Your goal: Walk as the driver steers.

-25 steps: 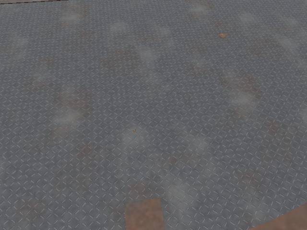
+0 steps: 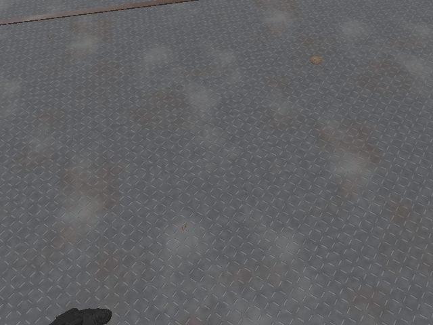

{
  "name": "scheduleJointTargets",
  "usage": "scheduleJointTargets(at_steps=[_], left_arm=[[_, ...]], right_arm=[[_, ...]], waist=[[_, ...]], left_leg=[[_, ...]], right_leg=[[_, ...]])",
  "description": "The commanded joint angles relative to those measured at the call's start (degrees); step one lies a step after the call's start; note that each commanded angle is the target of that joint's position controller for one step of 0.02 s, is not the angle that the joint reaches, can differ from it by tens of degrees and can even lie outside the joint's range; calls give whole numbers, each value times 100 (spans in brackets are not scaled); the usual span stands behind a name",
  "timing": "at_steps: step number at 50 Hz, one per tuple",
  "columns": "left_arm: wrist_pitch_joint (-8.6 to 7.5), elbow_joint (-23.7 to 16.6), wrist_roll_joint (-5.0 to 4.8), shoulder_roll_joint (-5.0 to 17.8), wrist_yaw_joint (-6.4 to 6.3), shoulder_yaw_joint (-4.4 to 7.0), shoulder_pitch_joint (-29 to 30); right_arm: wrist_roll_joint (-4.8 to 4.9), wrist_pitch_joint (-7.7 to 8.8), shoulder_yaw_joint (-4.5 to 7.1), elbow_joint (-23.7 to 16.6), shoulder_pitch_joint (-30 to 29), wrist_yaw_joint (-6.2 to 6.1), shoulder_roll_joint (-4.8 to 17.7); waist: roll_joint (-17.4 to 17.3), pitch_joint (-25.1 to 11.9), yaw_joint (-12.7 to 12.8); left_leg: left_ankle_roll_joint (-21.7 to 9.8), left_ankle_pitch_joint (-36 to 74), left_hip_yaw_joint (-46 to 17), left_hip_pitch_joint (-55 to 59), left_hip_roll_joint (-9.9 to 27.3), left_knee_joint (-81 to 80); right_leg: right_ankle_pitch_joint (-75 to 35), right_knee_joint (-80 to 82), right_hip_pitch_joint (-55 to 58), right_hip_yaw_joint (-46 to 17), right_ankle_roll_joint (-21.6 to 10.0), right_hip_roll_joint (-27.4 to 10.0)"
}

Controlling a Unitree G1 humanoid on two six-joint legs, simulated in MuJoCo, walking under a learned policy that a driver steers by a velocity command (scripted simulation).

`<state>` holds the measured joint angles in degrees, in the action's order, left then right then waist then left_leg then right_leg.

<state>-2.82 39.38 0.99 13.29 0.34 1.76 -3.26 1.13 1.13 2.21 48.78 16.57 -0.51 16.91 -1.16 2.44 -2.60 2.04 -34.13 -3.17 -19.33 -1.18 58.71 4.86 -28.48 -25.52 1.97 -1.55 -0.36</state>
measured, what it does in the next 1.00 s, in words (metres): steps on the spot, turning left: left foot, then right foot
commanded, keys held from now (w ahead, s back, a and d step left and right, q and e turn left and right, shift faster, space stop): q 0.54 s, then no key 0.46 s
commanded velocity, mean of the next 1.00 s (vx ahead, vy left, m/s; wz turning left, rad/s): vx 0.03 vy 0.00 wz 0.37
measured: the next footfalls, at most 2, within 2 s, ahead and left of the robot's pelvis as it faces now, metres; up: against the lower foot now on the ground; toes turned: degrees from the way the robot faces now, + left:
left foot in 0.30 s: +0.03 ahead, +0.15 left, +0.00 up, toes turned +19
right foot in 0.78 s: +0.13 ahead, -0.08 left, +0.00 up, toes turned +24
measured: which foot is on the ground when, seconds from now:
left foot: up 0.00-0.28, down 0.30-1.00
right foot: down 0.00-0.30, up 0.32-0.76, down 0.78-1.00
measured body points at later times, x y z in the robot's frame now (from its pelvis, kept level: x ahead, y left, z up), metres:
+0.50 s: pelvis +0.02 +0.04 +0.02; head +0.05 +0.09 +0.46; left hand +0.11 +0.36 -0.11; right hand +0.19 -0.22 -0.07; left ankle +0.02 +0.13 -0.73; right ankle +0.08 -0.11 -0.64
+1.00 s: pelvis +0.05 +0.02 +0.01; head +0.07 +0.02 +0.46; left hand +0.07 +0.31 -0.11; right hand +0.28 -0.18 -0.10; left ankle -0.01 +0.14 -0.73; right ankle +0.09 -0.10 -0.73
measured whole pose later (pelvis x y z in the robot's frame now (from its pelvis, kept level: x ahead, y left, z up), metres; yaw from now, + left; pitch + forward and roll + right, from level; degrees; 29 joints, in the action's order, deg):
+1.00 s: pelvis +0.05 +0.02 +0.01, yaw +23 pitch +0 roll -1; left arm -1.0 51.2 0.4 13.9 -0.2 1.8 -6.6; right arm -0.6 -2.2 3.2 43.1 9.8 -1.6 16.8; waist -1.9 2.3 -0.3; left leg 1.5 -14.0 -5.2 -12.2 -0.2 28.0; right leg 15.5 -28.1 -12.3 -0.7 0.0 0.7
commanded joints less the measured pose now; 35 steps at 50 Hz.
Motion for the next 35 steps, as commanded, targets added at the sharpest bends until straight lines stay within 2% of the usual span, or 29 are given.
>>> scheduleJointTargets(at_steps=[1, 3, 5, 8, 11, 13, 14, 15, 16, 17, 18, 19, 20, 21, 23, 25, 28, 32, 35], left_arm=[[102, -130, -14, 835, -91, 254, -249], [114, -83, 63, 869, -108, 288, 61], [100, -14, 56, 881, -163, 308, 137], [146, 99, 7, 999, -251, 357, 158], [238, 220, -56, 1139, -271, 403, 105], [302, 283, -158, 1196, -257, 423, 194], [334, 339, -210, 1139, -253, 419, 164], [372, 465, -240, 949, -239, 393, -58], [399, 442, -77, 619, -194, 327, -303], [375, 138, -28, 765, -249, 375, 326], [374, 107, -52, 907, -276, 425, 548], [388, 189, -99, 939, -298, 463, 369], [403, 354, -64, 959, -345, 499, 184], [403, 407, -19, 995, -370, 524, 116], [359, 416, -66, 910, -345, 522, 73], [318, 399, -116, 817, -335, 486, 137], [283, 385, -133, 745, -292, 428, 262], [259, 470, -171, 805, -194, 391, 154], [220, 511, -185, 862, -133, 375, 46]], right_arm=[[8, -311, 251, -319, 299, -165, 676], [-35, -463, 258, -330, 492, -234, 497], [-58, -485, 280, -420, 420, -239, 448], [-77, -464, 251, -625, 33, -158, 384], [-71, -467, 292, -745, -79, -54, 499], [-76, -473, 332, -720, 94, 13, 510], [-95, -471, 370, -643, 282, 34, 540], [-144, -466, 432, -612, 424, 25, 686], [-153, -453, 571, -750, 427, -82, 1308], [-305, -353, 595, -944, 264, -59, 1676], [-384, -204, 549, -992, 86, -36, 1448], [-300, -101, 520, -1022, -199, -51, 1306], [-178, -72, 479, -1087, -461, -71, 1115], [-92, -71, 428, -1121, -594, -98, 985], [-99, -86, 367, -1142, -477, -153, 839], [-84, -104, 384, -1147, -328, -195, 862], [-69, -166, 427, -1185, -274, -245, 958], [-138, -232, 409, -1229, -419, -192, 955], [-126, -271, 365, -1210, -551, -137, 910]], waist=[[829, -906, 155], [1076, -674, -9], [1009, -730, -16], [886, -844, 112], [868, -862, 142], [806, -814, -18], [701, -790, -98], [256, -578, -106], [-1451, -351, 140], [-1762, -156, -44], [-1157, -234, -47], [-939, -261, 154], [-648, -367, 259], [-651, -426, 300], [-628, -674, 315], [-597, -748, 243], [-678, -761, 138], [-816, -741, 54], [-795, -701, 46]], left_leg=[[252, 263, -99, -1109, 488, 714], [308, 676, 175, -582, 418, 528], [250, 956, 245, -464, 482, 166], [113, 1349, 314, -270, 611, -584], [-51, 1398, 460, -22, 583, -1141], [-254, 1720, 648, 389, 471, -1939], [-411, 1971, 733, 712, 325, -2443], [-649, 2333, 363, 959, 368, -3131], [-1217, 3685, -1587, 1319, 1686, -3917], [-2106, 3700, -2813, 790, 2324, -4351], [-2026, 3302, -2465, 703, 2078, -4413], [-1686, 3107, -2028, 747, 1789, -4332], [-1403, 2982, -1773, 858, 1580, -4220], [-1309, 3255, -1615, 890, 1484, -4151], [-1330, 3860, -1475, 1074, 1338, -4033], [-1357, 4061, -1490, 1422, 1287, -3942], [-1385, 3794, -1628, 1634, 1261, -3873], [-1495, 3835, -1720, 1172, 1256, -3809], [-1511, 4201, -1899, 1110, 1261, -3647]], right_leg=[[-695, 1158, 1457, -1468, -1170, -1671], [-145, 1491, 635, -927, -1171, -1465], [-147, 1529, 594, -639, -1210, -1510], [-102, 1519, 794, -432, -1223, -1669], [111, 1423, 1029, -356, -1145, -1830], [353, 1153, 1048, -179, -916, -1795], [628, 851, 941, -10, -694, -1653], [1109, 142, 618, 292, -292, -1342], [2299, -1640, -516, 964, 363, -528], [3295, -2741, -1315, 170, 493, 166], [2985, -3381, -1346, -357, 390, 51], [2428, -3490, -1368, -504, 312, -30], [2067, -3494, -1352, -560, 318, -90], [1806, -3537, -1291, -563, 364, -83], [1515, -3622, -1092, -577, 447, 19], [1393, -3163, -1152, -620, 515, 61], [1335, -2228, -972, -664, 622, 79], [1501, -1508, -75, -533, 630, 55], [1578, -968, 351, -457, 542, 56]])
